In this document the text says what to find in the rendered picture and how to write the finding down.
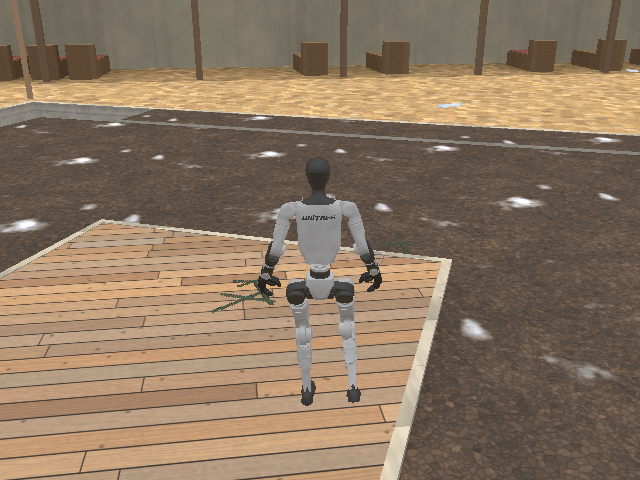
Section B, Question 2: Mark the robot right upper arm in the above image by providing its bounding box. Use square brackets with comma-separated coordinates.
[339, 200, 370, 256]

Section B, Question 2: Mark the left robot forearm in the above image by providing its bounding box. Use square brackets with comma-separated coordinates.
[260, 241, 280, 280]

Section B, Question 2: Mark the robot left upper arm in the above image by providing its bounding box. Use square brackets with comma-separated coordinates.
[269, 201, 298, 257]

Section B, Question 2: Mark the left robot hand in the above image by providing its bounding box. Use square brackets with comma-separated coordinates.
[257, 276, 281, 296]

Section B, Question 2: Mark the right robot forearm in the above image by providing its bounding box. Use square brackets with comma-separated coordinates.
[360, 239, 380, 276]

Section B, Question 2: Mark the right robot thigh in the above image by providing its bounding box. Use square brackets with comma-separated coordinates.
[334, 278, 355, 339]

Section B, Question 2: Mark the right robot foot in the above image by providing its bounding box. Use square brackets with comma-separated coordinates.
[346, 385, 361, 403]

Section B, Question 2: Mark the right robot hand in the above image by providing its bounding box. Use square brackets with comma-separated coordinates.
[359, 271, 382, 292]

